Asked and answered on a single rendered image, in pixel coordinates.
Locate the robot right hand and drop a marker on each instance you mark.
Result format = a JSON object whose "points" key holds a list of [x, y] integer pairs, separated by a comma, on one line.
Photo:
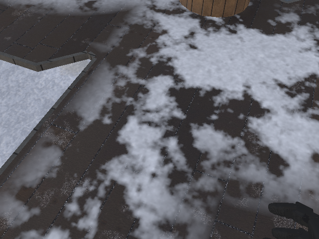
{"points": [[301, 214]]}

